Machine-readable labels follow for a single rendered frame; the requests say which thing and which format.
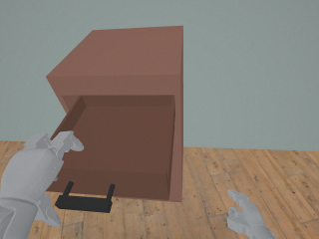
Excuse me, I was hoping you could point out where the robot right forearm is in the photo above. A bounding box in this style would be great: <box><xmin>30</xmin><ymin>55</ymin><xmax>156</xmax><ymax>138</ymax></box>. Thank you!
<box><xmin>249</xmin><ymin>225</ymin><xmax>277</xmax><ymax>239</ymax></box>

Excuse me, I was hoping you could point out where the robot left forearm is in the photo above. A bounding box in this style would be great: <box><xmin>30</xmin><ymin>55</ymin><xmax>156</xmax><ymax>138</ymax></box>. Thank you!
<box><xmin>0</xmin><ymin>197</ymin><xmax>39</xmax><ymax>239</ymax></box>

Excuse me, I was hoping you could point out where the right robot hand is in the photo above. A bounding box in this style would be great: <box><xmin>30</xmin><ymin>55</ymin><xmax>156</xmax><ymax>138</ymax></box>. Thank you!
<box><xmin>226</xmin><ymin>189</ymin><xmax>266</xmax><ymax>239</ymax></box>

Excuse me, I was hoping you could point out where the drawer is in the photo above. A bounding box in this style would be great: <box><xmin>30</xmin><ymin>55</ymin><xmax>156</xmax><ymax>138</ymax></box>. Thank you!
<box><xmin>46</xmin><ymin>95</ymin><xmax>175</xmax><ymax>200</ymax></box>

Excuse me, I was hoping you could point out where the handle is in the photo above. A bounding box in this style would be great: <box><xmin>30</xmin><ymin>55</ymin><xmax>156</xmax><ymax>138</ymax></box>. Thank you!
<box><xmin>55</xmin><ymin>181</ymin><xmax>116</xmax><ymax>213</ymax></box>

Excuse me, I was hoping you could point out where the cabinet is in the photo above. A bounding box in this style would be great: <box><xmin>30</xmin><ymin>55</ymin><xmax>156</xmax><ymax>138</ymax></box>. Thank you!
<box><xmin>46</xmin><ymin>25</ymin><xmax>183</xmax><ymax>203</ymax></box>

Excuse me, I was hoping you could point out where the left robot hand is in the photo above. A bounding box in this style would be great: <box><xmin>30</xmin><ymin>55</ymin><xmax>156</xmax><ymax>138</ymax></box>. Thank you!
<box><xmin>0</xmin><ymin>130</ymin><xmax>84</xmax><ymax>227</ymax></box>

